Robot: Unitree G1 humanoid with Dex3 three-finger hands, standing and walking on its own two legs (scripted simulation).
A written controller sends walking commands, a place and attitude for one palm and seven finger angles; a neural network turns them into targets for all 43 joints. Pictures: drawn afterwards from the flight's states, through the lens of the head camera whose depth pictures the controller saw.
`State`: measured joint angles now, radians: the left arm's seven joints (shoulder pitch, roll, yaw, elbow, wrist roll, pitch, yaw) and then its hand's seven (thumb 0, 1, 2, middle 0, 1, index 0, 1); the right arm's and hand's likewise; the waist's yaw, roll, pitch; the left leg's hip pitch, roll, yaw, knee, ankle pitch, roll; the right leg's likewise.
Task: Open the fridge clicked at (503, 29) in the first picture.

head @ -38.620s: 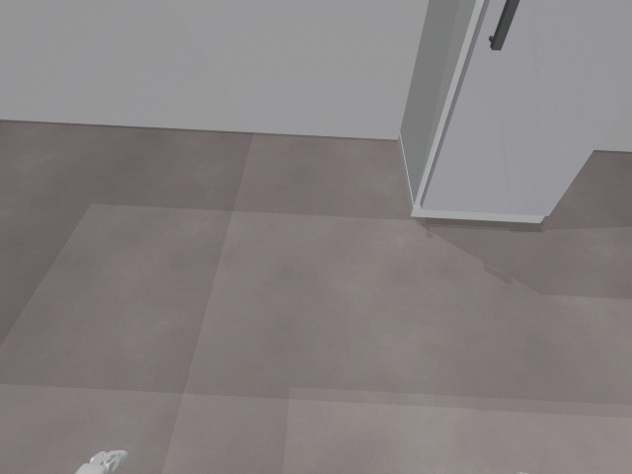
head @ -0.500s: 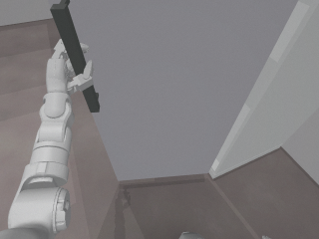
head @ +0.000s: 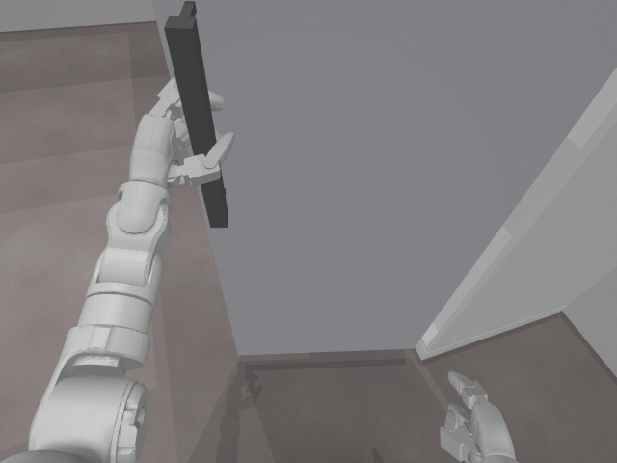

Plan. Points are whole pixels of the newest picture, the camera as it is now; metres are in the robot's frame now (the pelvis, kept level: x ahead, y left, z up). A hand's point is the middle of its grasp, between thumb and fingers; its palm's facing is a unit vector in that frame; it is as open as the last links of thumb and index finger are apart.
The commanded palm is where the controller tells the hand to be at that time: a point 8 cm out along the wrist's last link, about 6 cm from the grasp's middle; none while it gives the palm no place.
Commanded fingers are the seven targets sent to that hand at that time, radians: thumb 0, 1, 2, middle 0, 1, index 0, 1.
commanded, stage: loosen the grip on the handle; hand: left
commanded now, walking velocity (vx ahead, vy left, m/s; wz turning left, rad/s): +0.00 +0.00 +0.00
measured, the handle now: (206, 134) +0.46 +0.16 +0.18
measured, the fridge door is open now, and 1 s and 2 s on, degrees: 75 76 76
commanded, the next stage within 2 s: slip the hand off the handle in 0.50 s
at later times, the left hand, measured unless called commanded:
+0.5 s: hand (217, 174) +0.40 +0.14 +0.17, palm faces +0.07 -0.99 -0.15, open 14.3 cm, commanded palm +0.38 +0.18 +0.17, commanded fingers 0.00 -0.55 0.20 -0.25 -1.15 -0.25 -1.15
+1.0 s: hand (148, 177) +0.39 +0.22 +0.16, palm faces +0.16 -0.97 -0.15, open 14.7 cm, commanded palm +0.37 +0.25 +0.17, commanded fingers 0.00 -0.55 0.20 -0.25 -1.15 -0.25 -1.15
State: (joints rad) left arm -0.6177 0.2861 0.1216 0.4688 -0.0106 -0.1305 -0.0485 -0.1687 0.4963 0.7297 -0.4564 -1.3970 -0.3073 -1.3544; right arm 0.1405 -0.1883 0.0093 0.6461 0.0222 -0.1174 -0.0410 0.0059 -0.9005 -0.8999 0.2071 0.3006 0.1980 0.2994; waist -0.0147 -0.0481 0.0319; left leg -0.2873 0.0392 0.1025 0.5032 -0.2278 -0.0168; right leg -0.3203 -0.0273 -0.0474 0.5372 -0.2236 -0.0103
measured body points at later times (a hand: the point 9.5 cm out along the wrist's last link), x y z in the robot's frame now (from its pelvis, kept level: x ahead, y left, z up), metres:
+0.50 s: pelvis -0.03 -0.02 -0.01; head -0.02 -0.02 +0.44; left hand +0.39 +0.19 +0.18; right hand +0.01 -0.29 -0.12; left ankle +0.02 +0.11 -0.73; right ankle +0.02 -0.12 -0.74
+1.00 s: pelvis +0.02 +0.01 -0.01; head +0.04 +0.01 +0.44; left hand +0.38 +0.27 +0.17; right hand +0.18 -0.24 -0.09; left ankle +0.02 +0.11 -0.74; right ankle +0.03 -0.12 -0.74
